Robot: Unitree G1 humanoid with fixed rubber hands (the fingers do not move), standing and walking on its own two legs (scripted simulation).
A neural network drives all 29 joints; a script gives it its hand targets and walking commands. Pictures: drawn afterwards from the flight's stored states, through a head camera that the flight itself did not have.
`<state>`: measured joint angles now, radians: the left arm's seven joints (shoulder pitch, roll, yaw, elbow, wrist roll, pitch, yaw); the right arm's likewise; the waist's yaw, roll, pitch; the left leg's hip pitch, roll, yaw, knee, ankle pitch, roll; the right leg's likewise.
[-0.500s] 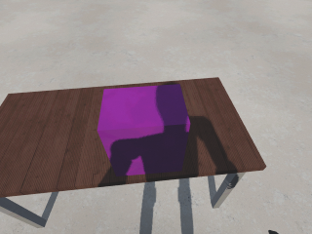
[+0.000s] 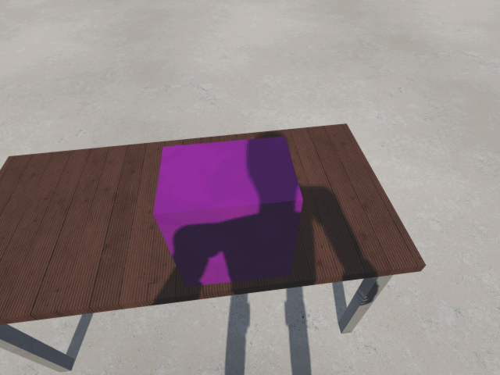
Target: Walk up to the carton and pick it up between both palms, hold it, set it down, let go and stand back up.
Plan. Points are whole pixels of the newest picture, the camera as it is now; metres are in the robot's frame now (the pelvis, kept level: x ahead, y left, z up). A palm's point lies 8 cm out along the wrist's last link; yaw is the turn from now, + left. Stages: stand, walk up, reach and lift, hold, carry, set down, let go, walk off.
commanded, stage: stand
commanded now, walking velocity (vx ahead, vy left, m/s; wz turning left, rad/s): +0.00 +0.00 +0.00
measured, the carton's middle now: (232, 216) +0.44 +0.06 -0.04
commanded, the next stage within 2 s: walk up in 0.06 s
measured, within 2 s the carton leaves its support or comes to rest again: neither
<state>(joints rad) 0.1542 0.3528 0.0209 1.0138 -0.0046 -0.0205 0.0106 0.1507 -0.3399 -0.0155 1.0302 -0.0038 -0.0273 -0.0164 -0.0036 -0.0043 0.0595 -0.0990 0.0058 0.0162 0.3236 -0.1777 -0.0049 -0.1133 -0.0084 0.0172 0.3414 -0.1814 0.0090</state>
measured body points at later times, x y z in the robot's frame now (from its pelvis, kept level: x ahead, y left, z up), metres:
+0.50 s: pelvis +0.00 -0.01 +0.00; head +0.01 +0.00 +0.45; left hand +0.08 +0.31 -0.13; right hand +0.08 -0.31 -0.13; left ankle +0.00 +0.12 -0.75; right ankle +0.01 -0.12 -0.75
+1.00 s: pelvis -0.02 +0.01 -0.01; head +0.00 +0.03 +0.44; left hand +0.03 +0.34 -0.13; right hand +0.09 -0.30 -0.12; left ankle +0.00 +0.12 -0.75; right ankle +0.01 -0.12 -0.75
